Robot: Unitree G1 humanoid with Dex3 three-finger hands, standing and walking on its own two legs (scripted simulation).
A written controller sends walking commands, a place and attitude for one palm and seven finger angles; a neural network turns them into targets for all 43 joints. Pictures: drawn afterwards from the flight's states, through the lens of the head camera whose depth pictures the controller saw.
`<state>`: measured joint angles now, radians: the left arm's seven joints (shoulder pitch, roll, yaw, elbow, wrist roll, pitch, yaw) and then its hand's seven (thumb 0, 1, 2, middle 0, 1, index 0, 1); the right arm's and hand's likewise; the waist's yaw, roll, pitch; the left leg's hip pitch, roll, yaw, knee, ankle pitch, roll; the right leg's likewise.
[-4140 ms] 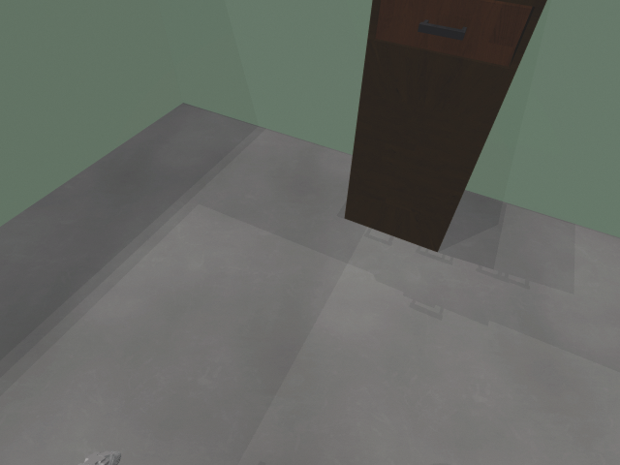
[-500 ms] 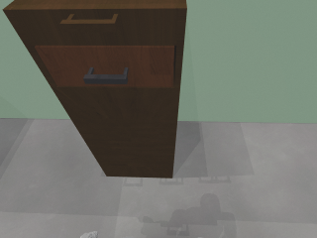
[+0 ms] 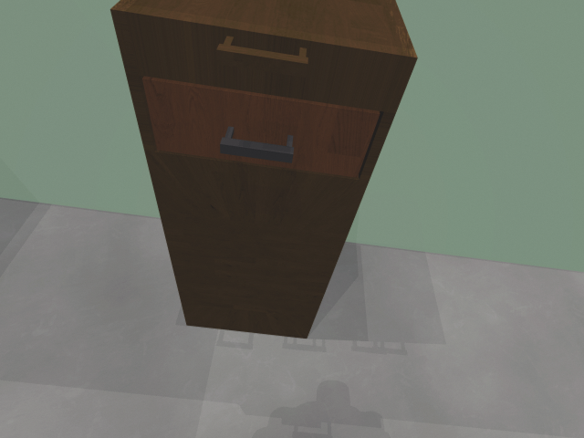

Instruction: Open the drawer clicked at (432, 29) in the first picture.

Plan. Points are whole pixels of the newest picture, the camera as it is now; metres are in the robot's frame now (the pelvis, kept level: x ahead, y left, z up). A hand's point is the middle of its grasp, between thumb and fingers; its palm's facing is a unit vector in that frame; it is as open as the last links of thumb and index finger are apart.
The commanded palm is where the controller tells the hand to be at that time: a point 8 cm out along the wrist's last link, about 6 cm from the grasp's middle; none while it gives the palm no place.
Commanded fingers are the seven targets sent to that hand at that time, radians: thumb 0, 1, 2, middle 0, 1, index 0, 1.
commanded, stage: come to a stop and stand still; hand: left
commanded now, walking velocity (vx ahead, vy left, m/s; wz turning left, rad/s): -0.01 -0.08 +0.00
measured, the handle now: (258, 143) +0.55 +0.11 +0.09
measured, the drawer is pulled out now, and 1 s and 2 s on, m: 0.00 0.00 0.00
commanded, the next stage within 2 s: look again from close up in 0.70 s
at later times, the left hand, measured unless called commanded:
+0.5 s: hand out of the picture -0.03 +0.10 -0.19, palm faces +0.02 -0.98 -0.19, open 7.3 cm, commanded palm none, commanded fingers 0.00 0.90 0.90 -0.20 -0.30 -0.20 -0.30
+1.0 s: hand out of the picture -0.03 +0.10 -0.19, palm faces +0.03 -0.98 -0.17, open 7.4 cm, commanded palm none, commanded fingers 0.00 0.90 0.90 -0.20 -0.30 -0.20 -0.30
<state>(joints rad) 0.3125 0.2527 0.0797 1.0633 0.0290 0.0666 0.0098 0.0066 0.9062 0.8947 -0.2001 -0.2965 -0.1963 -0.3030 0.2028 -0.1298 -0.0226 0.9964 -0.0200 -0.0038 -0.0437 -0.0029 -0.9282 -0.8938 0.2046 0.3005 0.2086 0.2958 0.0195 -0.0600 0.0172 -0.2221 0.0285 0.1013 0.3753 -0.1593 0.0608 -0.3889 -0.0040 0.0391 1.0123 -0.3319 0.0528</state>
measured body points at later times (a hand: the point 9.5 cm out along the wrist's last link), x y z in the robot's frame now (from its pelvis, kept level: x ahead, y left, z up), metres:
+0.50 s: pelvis -0.04 -0.07 -0.01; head -0.05 -0.07 +0.44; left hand -0.03 +0.15 -0.17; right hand -0.09 -0.27 -0.18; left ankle +0.02 +0.07 -0.75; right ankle -0.05 -0.17 -0.75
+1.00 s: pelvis -0.01 -0.05 -0.02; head +0.00 -0.05 +0.43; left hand -0.03 +0.16 -0.18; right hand -0.01 -0.27 -0.18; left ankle +0.01 +0.07 -0.75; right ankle -0.05 -0.17 -0.75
